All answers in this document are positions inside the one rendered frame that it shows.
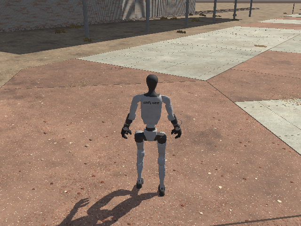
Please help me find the robot left thigh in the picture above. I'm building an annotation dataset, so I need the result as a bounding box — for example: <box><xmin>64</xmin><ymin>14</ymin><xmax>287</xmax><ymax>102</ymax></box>
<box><xmin>135</xmin><ymin>130</ymin><xmax>145</xmax><ymax>158</ymax></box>

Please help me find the humanoid robot torso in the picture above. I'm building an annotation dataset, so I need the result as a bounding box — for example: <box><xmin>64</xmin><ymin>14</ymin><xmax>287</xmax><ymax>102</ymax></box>
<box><xmin>140</xmin><ymin>94</ymin><xmax>162</xmax><ymax>141</ymax></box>

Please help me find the robot right forearm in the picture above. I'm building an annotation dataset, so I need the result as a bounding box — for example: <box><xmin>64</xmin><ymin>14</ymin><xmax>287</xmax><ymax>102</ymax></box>
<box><xmin>171</xmin><ymin>114</ymin><xmax>180</xmax><ymax>130</ymax></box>

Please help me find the robot right upper arm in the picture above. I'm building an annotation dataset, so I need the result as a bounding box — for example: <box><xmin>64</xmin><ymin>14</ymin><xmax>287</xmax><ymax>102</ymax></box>
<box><xmin>161</xmin><ymin>95</ymin><xmax>175</xmax><ymax>121</ymax></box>

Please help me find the robot left forearm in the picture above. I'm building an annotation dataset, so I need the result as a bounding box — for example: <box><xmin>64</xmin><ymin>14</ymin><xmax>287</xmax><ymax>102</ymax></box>
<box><xmin>123</xmin><ymin>114</ymin><xmax>133</xmax><ymax>130</ymax></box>

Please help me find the robot left upper arm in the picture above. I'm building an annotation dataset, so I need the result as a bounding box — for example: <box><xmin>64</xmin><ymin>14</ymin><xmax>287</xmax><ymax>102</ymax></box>
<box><xmin>128</xmin><ymin>94</ymin><xmax>142</xmax><ymax>120</ymax></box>

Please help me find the left robot hand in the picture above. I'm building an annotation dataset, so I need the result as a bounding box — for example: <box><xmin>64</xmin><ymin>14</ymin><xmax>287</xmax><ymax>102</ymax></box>
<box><xmin>121</xmin><ymin>128</ymin><xmax>132</xmax><ymax>139</ymax></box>

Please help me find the right robot hand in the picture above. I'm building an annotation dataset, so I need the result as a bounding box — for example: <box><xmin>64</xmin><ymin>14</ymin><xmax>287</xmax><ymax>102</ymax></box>
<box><xmin>171</xmin><ymin>129</ymin><xmax>182</xmax><ymax>139</ymax></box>

